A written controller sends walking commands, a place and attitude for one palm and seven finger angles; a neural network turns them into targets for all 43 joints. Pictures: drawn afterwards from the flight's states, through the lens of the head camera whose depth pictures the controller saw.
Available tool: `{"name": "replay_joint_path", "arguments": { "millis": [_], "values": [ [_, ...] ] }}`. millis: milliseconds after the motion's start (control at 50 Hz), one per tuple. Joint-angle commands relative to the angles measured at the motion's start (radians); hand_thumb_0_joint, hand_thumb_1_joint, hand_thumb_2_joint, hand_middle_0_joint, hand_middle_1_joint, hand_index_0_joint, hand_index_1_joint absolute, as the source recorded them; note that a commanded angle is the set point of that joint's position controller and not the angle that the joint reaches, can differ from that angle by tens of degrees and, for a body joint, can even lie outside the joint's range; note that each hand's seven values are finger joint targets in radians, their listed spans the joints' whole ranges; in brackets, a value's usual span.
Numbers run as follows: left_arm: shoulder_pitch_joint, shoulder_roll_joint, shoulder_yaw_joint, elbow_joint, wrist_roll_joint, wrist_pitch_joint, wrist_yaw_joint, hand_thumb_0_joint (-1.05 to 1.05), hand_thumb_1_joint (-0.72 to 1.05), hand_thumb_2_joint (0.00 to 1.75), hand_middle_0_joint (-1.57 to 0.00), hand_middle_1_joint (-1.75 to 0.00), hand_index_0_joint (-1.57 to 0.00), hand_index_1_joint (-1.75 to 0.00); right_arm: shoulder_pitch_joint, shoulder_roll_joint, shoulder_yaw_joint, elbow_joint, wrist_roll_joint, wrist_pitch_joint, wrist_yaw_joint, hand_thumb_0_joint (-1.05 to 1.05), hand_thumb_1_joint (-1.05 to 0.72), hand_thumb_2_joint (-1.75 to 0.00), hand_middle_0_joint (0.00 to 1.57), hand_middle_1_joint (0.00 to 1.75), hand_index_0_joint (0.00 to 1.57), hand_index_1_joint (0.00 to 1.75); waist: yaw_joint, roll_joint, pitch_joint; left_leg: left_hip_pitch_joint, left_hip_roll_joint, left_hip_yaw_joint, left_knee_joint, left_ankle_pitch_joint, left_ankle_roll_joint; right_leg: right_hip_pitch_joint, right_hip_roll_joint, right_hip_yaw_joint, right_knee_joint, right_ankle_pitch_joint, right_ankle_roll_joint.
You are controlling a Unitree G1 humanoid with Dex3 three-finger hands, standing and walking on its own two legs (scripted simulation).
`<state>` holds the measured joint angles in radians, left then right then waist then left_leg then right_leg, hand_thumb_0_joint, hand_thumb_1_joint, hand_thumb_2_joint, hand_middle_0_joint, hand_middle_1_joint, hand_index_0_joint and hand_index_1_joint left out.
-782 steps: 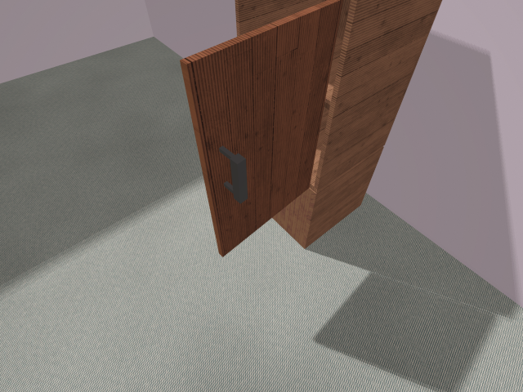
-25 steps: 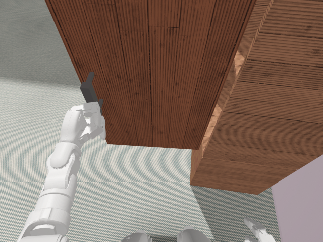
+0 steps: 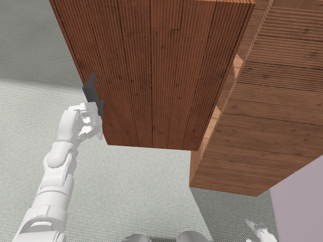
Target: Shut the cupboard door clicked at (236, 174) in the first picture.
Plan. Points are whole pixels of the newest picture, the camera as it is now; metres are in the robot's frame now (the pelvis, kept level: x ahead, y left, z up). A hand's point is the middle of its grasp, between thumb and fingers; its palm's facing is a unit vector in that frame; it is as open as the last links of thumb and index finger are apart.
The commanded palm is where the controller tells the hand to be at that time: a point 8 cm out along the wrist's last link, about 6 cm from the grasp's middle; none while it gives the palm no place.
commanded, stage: push the door shut along its arc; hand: left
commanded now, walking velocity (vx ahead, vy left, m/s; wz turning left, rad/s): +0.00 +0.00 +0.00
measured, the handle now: (96, 96) +0.48 +0.20 +0.06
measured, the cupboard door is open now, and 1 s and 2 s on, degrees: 94 78 62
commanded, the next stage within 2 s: pull the fist back off the door in 1.80 s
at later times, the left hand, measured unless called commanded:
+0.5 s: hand (105, 105) +0.45 +0.17 +0.06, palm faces -0.18 -0.98 -0.01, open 3.2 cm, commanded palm +0.44 +0.22 +0.06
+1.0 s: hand (119, 91) +0.50 +0.14 +0.06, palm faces -0.31 -0.95 +0.00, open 3.1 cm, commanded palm +0.51 +0.18 +0.06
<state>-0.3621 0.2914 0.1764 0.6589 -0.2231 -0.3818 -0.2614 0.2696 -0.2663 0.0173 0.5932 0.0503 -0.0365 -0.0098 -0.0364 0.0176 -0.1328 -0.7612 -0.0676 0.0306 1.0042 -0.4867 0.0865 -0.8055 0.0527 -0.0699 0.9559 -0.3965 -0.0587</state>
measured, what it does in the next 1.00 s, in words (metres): stands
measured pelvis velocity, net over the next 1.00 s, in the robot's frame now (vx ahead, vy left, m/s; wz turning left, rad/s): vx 0.00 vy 0.01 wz -0.01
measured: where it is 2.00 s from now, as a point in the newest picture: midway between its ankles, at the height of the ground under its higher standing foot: outside the picture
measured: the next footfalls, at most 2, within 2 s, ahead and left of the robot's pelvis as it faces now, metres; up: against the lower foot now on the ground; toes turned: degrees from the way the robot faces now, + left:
none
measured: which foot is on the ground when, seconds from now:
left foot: down 0.00-1.00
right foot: down 0.00-1.00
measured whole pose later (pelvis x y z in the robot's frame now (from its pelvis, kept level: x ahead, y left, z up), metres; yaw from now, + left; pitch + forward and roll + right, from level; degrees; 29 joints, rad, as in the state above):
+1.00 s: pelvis +0.00 +0.01 -0.02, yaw -1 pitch +22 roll -4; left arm -0.96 0.46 0.21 1.20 -0.16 -0.37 -0.44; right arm 0.34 -0.29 0.04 0.65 0.04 0.02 -0.01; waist -0.17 0.03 -0.13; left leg -0.98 -0.06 0.02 1.11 -0.52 0.10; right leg -1.00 0.06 -0.09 1.01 -0.41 -0.05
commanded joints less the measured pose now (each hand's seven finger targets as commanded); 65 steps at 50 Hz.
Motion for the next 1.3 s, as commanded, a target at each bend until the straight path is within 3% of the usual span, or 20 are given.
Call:
{"name": "replay_joint_path", "arguments": {
  "millis": [0, 60, 140, 200, 280, 320, 400, 440, 540, 580, 600, 660, 680, 820, 840, 900, 960, 1020, 1140, 1280],
  "values": [
    [-0.406, 0.197, 0.057, -0.118, -0.017, -0.045, -0.018, 0.00, 0.90, 0.90, -1.30, -1.50, -1.30, -1.50, 0.029, -0.152, -0.049, -0.110, 0.010, -0.032, -0.019, 0.00, -0.90, -0.90, 0.20, 0.30, 0.20, 0.30, -0.030, -0.023, -0.253, 0.043, 0.062, -0.102, -0.156, 0.198, -0.064, 0.230, -0.045, 0.101, -0.115, 0.180, 0.019],
    [-0.529, 0.250, 0.093, -0.099, -0.021, -0.074, -0.030, 0.00, 0.90, 0.90, -1.30, -1.50, -1.30, -1.50, 0.031, -0.155, -0.044, -0.103, 0.008, -0.030, -0.028, 0.00, -0.90, -0.90, 0.20, 0.30, 0.20, 0.30, -0.034, -0.012, -0.290, 0.041, 0.059, -0.103, -0.139, 0.194, -0.061, 0.242, -0.047, 0.114, -0.106, 0.179, 0.017],
    [-0.632, 0.240, 0.055, -0.085, -0.016, -0.109, -0.059, 0.00, 0.90, 0.90, -1.30, -1.50, -1.30, -1.50, 0.048, -0.161, -0.046, -0.082, 0.005, -0.038, -0.027, 0.00, -0.90, -0.90, 0.20, 0.30, 0.20, 0.30, -0.047, 0.097, -0.395, 0.156, 0.066, -0.127, -0.118, 0.273, -0.078, 0.169, -0.039, 0.093, -0.072, 0.210, 0.010],
    [-0.631, 0.262, 0.072, 0.052, -0.009, -0.090, -0.082, 0.00, 0.90, 0.90, -1.30, -1.50, -1.30, -1.50, 0.074, -0.170, -0.046, -0.059, 0.007, -0.030, -0.025, 0.00, -0.90, -0.90, 0.20, 0.30, 0.20, 0.30, -0.052, 0.043, -0.367, 0.122, 0.070, -0.136, -0.114, 0.276, -0.080, 0.150, -0.035, 0.083, -0.069, 0.203, 0.012],
    [-0.732, 0.253, 0.052, 0.137, -0.009, -0.064, -0.107, 0.00, 0.90, 0.90, -1.30, -1.50, -1.30, -1.50, 0.087, -0.175, -0.041, -0.055, 0.011, -0.018, -0.024, 0.00, -0.90, -0.90, 0.20, 0.30, 0.20, 0.30, -0.077, 0.042, -0.332, 0.083, 0.067, -0.132, -0.112, 0.248, -0.070, 0.125, -0.036, 0.083, -0.075, 0.188, 0.013],
    [-0.770, 0.281, 0.071, 0.161, -0.008, -0.067, -0.113, 0.00, 0.90, 0.90, -1.30, -1.50, -1.30, -1.50, 0.099, -0.183, -0.042, -0.053, 0.010, -0.015, -0.025, 0.00, -0.90, -0.90, 0.20, 0.30, 0.20, 0.30, -0.081, 0.018, -0.346, 0.068, 0.068, -0.135, -0.104, 0.233, -0.066, 0.123, -0.034, 0.087, -0.073, 0.175, 0.013],
    [-0.809, 0.278, 0.064, 0.193, -0.003, -0.083, -0.131, 0.00, 0.90, 0.90, -1.30, -1.50, -1.30, -1.50, 0.124, -0.188, -0.046, -0.042, 0.005, -0.011, -0.021, 0.00, -0.90, -0.90, 0.20, 0.30, 0.20, 0.30, -0.089, 0.033, -0.406, 0.097, 0.069, -0.140, -0.085, 0.286, -0.069, 0.109, -0.031, 0.085, -0.059, 0.206, 0.013],
    [-0.811, 0.311, 0.085, 0.211, -0.003, -0.087, -0.146, 0.00, 0.90, 0.90, -1.30, -1.50, -1.30, -1.50, 0.137, -0.195, -0.045, -0.038, 0.002, -0.006, -0.020, 0.00, -0.90, -0.90, 0.20, 0.30, 0.20, 0.30, -0.082, 0.057, -0.434, 0.103, 0.068, -0.142, -0.076, 0.320, -0.072, 0.112, -0.029, 0.085, -0.046, 0.230, 0.008],
    [-0.878, 0.357, 0.112, 0.233, 0.006, -0.086, -0.156, 0.00, 0.90, 0.90, -1.30, -1.50, -1.30, -1.50, 0.158, -0.203, -0.048, -0.032, 0.001, 0.008, -0.018, 0.00, -0.90, -0.90, 0.20, 0.30, 0.20, 0.30, -0.094, 0.072, -0.433, 0.118, 0.074, -0.153, -0.073, 0.329, -0.074, 0.070, -0.023, 0.076, -0.041, 0.215, 0.008],
    [-0.894, 0.340, 0.093, 0.221, 0.013, -0.087, -0.155, 0.00, 0.90, 0.90, -1.30, -1.50, -1.30, -1.50, 0.163, -0.201, -0.047, -0.036, 0.001, 0.013, -0.015, 0.00, -0.90, -0.90, 0.20, 0.30, 0.20, 0.30, -0.096, 0.100, -0.445, 0.144, 0.078, -0.159, -0.077, 0.350, -0.080, 0.054, -0.023, 0.072, -0.041, 0.215, 0.009],
    [-0.910, 0.313, 0.071, 0.234, 0.012, -0.082, -0.157, 0.00, 0.90, 0.90, -1.30, -1.50, -1.30, -1.50, 0.168, -0.200, -0.048, -0.030, 0.001, 0.013, -0.013, 0.00, -0.90, -0.90, 0.20, 0.30, 0.20, 0.30, -0.113, 0.088, -0.436, 0.157, 0.081, -0.164, -0.075, 0.354, -0.080, 0.033, -0.019, 0.068, -0.045, 0.213, 0.012],
    [-0.946, 0.363, 0.104, 0.263, 0.022, -0.081, -0.153, 0.00, 0.90, 0.90, -1.30, -1.50, -1.30, -1.50, 0.183, -0.209, -0.049, -0.022, -0.001, 0.022, -0.014, 0.00, -0.90, -0.90, 0.20, 0.30, 0.20, 0.30, -0.116, 0.084, -0.428, 0.146, 0.082, -0.168, -0.068, 0.350, -0.078, 0.022, -0.016, 0.070, -0.043, 0.205, 0.011],
    [-0.964, 0.325, 0.068, 0.252, 0.022, -0.080, -0.156, 0.00, 0.90, 0.90, -1.30, -1.50, -1.30, -1.50, 0.183, -0.205, -0.048, -0.022, 0.000, 0.022, -0.012, 0.00, -0.90, -0.90, 0.20, 0.30, 0.20, 0.30, -0.131, 0.087, -0.431, 0.160, 0.084, -0.172, -0.069, 0.350, -0.078, 0.010, -0.016, 0.066, -0.045, 0.203, 0.012],
    [-1.038, 0.338, 0.065, 0.297, 0.034, -0.069, -0.172, 0.00, 0.90, 0.90, -1.30, -1.50, -1.30, -1.50, 0.210, -0.217, -0.052, -0.003, -0.007, 0.031, -0.012, 0.00, -0.90, -0.90, 0.20, 0.30, 0.20, 0.30, -0.149, 0.108, -0.445, 0.212, 0.093, -0.200, -0.053, 0.408, -0.088, -0.056, -0.010, 0.054, -0.035, 0.202, 0.010],
    [-1.066, 0.315, 0.039, 0.289, 0.033, -0.069, -0.175, 0.00, 0.90, 0.90, -1.30, -1.50, -1.30, -1.50, 0.209, -0.215, -0.050, -0.002, -0.007, 0.030, -0.011, 0.00, -0.90, -0.90, 0.20, 0.30, 0.20, 0.30, -0.157, 0.151, -0.453, 0.238, 0.094, -0.206, -0.047, 0.443, -0.092, -0.088, -0.010, 0.051, -0.028, 0.204, 0.009],
    [-1.110, 0.308, 0.029, 0.335, 0.038, -0.048, -0.174, 0.00, 0.90, 0.90, -1.30, -1.50, -1.30, -1.50, 0.219, -0.218, -0.050, 0.014, -0.008, 0.034, -0.012, 0.00, -0.90, -0.90, 0.20, 0.30, 0.20, 0.30, -0.187, 0.104, -0.428, 0.213, 0.097, -0.207, -0.035, 0.403, -0.085, -0.111, -0.006, 0.049, -0.033, 0.190, 0.015],
    [-1.120, 0.399, 0.104, 0.332, 0.041, -0.046, -0.172, 0.00, 0.90, 0.90, -1.30, -1.50, -1.30, -1.50, 0.226, -0.223, -0.044, 0.004, -0.011, 0.034, -0.014, 0.00, -0.90, -0.90, 0.20, 0.30, 0.20, 0.30, -0.163, 0.125, -0.490, 0.197, 0.089, -0.198, -0.025, 0.430, -0.081, -0.061, -0.007, 0.057, -0.019, 0.219, 0.009],
    [-1.146, 0.354, 0.058, 0.347, 0.053, -0.035, -0.180, 0.00, 0.90, 0.90, -1.30, -1.50, -1.30, -1.50, 0.230, -0.217, -0.044, 0.012, -0.014, 0.035, -0.012, 0.00, -0.90, -0.90, 0.20, 0.30, 0.20, 0.30, -0.180, 0.157, -0.480, 0.218, 0.096, -0.203, -0.008, 0.474, -0.089, -0.109, -0.005, 0.053, -0.011, 0.227, 0.014],
    [-1.174, 0.382, 0.079, 0.345, 0.058, -0.020, -0.192, 0.00, 0.90, 0.90, -1.30, -1.50, -1.30, -1.50, 0.254, -0.220, -0.047, 0.011, -0.020, 0.039, -0.014, 0.00, -0.90, -0.90, 0.20, 0.30, 0.20, 0.30, -0.186, 0.153, -0.538, 0.235, 0.099, -0.203, 0.012, 0.545, -0.085, -0.094, -0.001, 0.051, 0.004, 0.272, 0.013],
    [-1.208, 0.393, 0.085, 0.384, 0.072, 0.018, -0.189, 0.00, 0.90, 0.90, -1.30, -1.50, -1.30, -1.50, 0.266, -0.218, -0.043, 0.016, -0.024, 0.045, -0.017, 0.00, -0.90, -0.90, 0.20, 0.30, 0.20, 0.30, -0.206, 0.117, -0.502, 0.169, 0.094, -0.178, 0.025, 0.504, -0.066, -0.075, 0.003, 0.056, -0.001, 0.294, 0.017]
  ]
}}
